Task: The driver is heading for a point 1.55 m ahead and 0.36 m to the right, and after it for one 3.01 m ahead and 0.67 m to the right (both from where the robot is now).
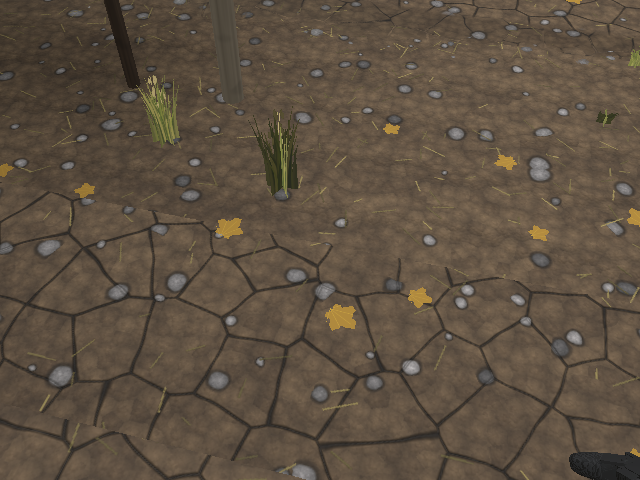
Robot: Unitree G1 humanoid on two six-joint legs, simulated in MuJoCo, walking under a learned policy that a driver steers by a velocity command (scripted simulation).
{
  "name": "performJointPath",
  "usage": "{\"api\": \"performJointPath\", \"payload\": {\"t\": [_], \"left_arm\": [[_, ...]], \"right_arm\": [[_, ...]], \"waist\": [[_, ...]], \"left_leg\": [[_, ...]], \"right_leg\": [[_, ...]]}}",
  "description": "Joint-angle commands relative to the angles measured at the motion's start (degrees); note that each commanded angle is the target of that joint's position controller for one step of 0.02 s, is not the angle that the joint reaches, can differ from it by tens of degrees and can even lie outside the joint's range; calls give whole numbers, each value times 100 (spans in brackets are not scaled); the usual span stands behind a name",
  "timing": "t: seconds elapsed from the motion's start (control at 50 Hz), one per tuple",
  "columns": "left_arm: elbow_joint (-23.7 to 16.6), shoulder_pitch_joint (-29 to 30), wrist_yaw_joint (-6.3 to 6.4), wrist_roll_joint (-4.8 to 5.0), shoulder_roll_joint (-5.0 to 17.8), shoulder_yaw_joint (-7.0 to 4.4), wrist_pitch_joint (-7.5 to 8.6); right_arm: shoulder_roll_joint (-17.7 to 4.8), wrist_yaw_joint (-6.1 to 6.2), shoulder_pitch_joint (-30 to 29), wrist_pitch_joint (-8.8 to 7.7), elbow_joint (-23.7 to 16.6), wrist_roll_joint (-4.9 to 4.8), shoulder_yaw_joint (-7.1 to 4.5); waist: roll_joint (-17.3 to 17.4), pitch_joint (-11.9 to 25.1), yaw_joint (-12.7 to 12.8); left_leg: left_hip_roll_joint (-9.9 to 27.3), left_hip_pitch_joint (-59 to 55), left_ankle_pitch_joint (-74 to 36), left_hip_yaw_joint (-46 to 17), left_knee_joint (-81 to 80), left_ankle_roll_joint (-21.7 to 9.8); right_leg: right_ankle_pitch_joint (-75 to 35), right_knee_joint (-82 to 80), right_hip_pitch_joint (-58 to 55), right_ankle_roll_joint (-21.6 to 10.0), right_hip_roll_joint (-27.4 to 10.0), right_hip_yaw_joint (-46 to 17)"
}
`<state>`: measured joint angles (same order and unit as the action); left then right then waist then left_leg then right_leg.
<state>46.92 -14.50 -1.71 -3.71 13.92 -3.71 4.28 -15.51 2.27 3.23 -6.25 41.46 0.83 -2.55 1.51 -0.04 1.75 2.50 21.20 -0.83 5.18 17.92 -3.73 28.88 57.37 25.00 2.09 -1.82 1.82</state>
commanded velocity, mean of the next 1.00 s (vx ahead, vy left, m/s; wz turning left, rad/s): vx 0.02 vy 0.00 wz -0.38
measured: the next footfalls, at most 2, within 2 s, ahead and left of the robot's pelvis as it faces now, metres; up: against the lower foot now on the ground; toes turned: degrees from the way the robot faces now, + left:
right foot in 0.22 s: +0.06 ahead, -0.14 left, +0.00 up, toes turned -12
left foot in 0.80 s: +0.19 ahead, +0.05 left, +0.00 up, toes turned -25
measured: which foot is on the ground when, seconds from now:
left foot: down 0.00-0.24, up 0.26-0.78, down 0.80-1.00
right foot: up 0.00-0.20, down 0.22-0.96, up 0.98-1.00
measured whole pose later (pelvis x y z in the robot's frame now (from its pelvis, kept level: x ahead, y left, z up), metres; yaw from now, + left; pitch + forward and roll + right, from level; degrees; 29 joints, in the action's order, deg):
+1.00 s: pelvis +0.10 +0.00 +0.00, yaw -22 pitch +0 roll +1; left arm 44.3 -10.9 -1.0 -1.4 17.8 -1.1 1.4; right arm -15.7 -6.0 6.4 -5.6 43.0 0.2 -1.4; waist -0.4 -3.5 1.2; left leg -4.7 14.5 11.5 -0.8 26.2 -3.7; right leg 17.5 28.7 10.9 3.0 -0.6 -7.1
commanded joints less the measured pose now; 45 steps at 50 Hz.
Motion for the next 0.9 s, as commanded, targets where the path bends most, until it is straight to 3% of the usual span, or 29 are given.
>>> {"api": "performJointPath", "payload": {"t": [0.02, 0.06, 0.12, 0.18, 0.22, 0.24, 0.26, 0.28, 0.3, 0.32, 0.34, 0.36, 0.38, 0.42, 0.46, 0.54, 0.6, 0.66, 0.72, 0.76, 0.8, 0.82, 0.84, 0.86, 0.88, 0.9], "left_arm": [[99, -1043, -183, 124, 92, 3, -123], [-59, -720, -237, 119, 355, -42, -121], [-212, -426, -197, 121, 448, -26, -96], [-245, -515, -217, 218, 591, -98, -42], [-372, -562, -243, 288, 698, -199, 76], [-421, -626, -219, 273, 811, -254, 147], [-593, -706, -99, 339, 1549, -400, 241], [-611, -655, -72, 48, 1707, -493, 397], [-529, -496, -19, 13, 1639, -531, 466], [-524, -385, -5, 137, 1390, -460, 441], [-508, -370, 5, 261, 1131, -346, 393], [-485, -377, 5, 292, 1001, -291, 324], [-538, -352, -3, 257, 956, -266, 266], [-677, -321, -38, 167, 1001, -262, 241], [-739, -380, -72, 131, 1084, -278, 263], [-792, -597, -142, 184, 1232, -311, 309], [-891, -604, -160, 191, 1264, -305, 271], [-952, -567, -147, 199, 1285, -274, 209], [-944, -382, -135, 217, 1329, -227, 109], [-895, -49, -183, 232, 1321, -150, 15], [-752, 123, -254, 269, 1046, 29, -67], [-680, -105, -282, 334, 690, 172, -106], [-567, -853, -357, 335, 246, 296, -139], [-388, -930, -290, 291, 816, 130, -229], [-371, -659, -207, 303, 945, 105, -335], [-417, -337, -128, 293, 1075, 65, -368]], "right_arm": [[-825, 76, 8, -111, -439, 64, -365], [-896, 79, 195, -118, -453, 92, -466], [-788, 72, 255, -147, -475, 158, -500], [-758, 67, -19, -115, -521, 163, -493], [-687, 61, -34, -64, -408, 205, -437], [-465, 65, 179, -40, -349, 204, -366], [-71, 86, 402, -29, -733, 175, -264], [-436, -11, 131, -61, -598, 172, -314], [-694, -66, 5, 62, -501, 141, -395], [-903, -30, 149, 137, -375, 196, -496], [-812, -7, 214, 169, -297, 303, -481], [-562, 5, 176, 177, -279, 339, -403], [-428, 13, 251, 170, -241, 301, -361], [-480, -19, 403, 180, -119, 194, -377], [-523, -64, 446, 230, -49, 189, -382], [-557, -64, 250, 347, -29, 165, -344], [-616, -50, 166, 329, 15, 152, -293], [-643, -111, 152, 278, 79, 145, -220], [-715, -187, 187, 179, 99, 103, -186], [-718, -269, 282, 115, 138, -5, -161], [-668, -374, 336, 67, 83, -109, -94], [-807, -433, 565, 30, 5, -134, -77], [-917, -588, 187, -36, -124, -180, 46], [-705, -744, -153, 8, -188, -125, 64], [-790, -898, -287, 53, -159, -163, 23], [-937, -965, -152, 87, -143, -134, -62]], "waist": [[322, 534, 18], [361, 487, -106], [365, 416, -164], [308, 377, -8], [236, 376, 72], [-263, 388, 69], [-1680, 669, -173], [-955, -208, 116], [-737, -271, 75], [-730, -178, -41], [-799, -75, -88], [-769, -160, -158], [-687, -149, -225], [-760, -117, -253], [-783, -132, -224], [-770, -167, -19], [-774, -103, 126], [-731, -76, 247], [-702, -15, 219], [-586, -14, 0], [-500, 195, -211], [-70, 617, -246], [774, 885, 321], [214, 507, 378], [71, 254, 384], [92, 94, 236]], "left_leg": [[1101, -462, 298, -442, -1082, -983], [1425, -833, 543, -660, -1029, -1047], [1832, -1186, 913, -930, -1004, -1111], [1774, -1087, 1559, -652, -786, -866], [1593, -755, 1924, -378, -346, -489], [1223, -570, 2127, -8, 351, -134], [134, 255, 3059, 747, 1911, 503], [-236, 1282, 3262, -349, 2373, 589], [-60, 1546, 2885, -734, 2716, 553], [-42, 1683, 2640, -749, 2990, 579], [-1, 1649, 2454, -858, 3090, 575], [16, 1479, 2217, -861, 3175, 543], [-11, 1318, 1918, -843, 3189, 530], [-94, 1144, 1563, -773, 3238, 567], [-127, 1018, 1475, -739, 3125, 678], [-72, 1030, 1635, -822, 2428, 838], [-77, 949, 1859, -800, 2093, 827], [-81, 716, 1870, -665, 1844, 798], [-133, 215, 1683, -516, 1375, 681], [-217, -572, 755, -385, 598, 487], [-50, -1454, -316, -491, 85, 166], [509, -2061, -1578, -1010, -40, -290], [1390, -2547, -2838, -2176, 42, -1148], [1212, -1908, -1580, -2133, 245, -997], [619, -1330, -254, -1718, 258, -501], [326, -1080, 386, -1645, 161, -251]], "right_leg": [[-579, -369, -606, 76, -58, 365], [-818, -792, -425, -4, -220, 194], [-945, -1324, -315, -262, -398, -4], [-1563, -2222, -947, -617, -220, 168], [-2187, -2978, -1676, -973, 16, 206], [-2974, -3581, -1979, -1342, -240, -235], [-4586, -4296, -2494, -2710, -1778, -2470], [-2738, -4792, -2069, -2691, -1942, -3095], [-1847, -4884, -2203, -2227, -1605, -2601], [-1787, -4835, -2465, -2032, -1451, -2391], [-1974, -4839, -2582, -1937, -1372, -2267], [-2097, -4898, -2456, -1825, -1290, -2130], [-2083, -4967, -2355, -1778, -1217, -2035], [-2364, -4939, -2286, -1804, -1104, -1917], [-2548, -4835, -2245, -1830, -1023, -1904], [-2452, -4598, -2554, -1910, -1112, -2339], [-2499, -4393, -2667, -1963, -1147, -2597], [-2730, -4236, -2568, -1936, -1174, -2728], [-3006, -3978, -2322, -1813, -1111, -2728], [-3141, -3809, -1822, -1646, -942, -2673], [-3140, -3627, -1426, -1249, -641, -2532], [-2502, -3235, -1342, -686, -139, -2115], [-856, -2891, -962, 135, 468, -1305], [-615, -3091, -1118, 400, 161, -1193], [-1286, -3396, -1465, 431, 110, -995], [-1449, -3317, -1395, 362, 186, -820]]}}
Velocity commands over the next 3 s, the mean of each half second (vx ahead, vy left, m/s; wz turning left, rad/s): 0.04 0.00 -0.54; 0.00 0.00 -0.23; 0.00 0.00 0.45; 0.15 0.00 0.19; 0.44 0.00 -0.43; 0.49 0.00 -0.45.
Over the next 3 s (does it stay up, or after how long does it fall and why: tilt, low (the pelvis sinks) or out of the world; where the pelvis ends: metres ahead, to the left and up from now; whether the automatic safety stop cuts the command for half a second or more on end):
stays up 0.67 -0.08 -0.18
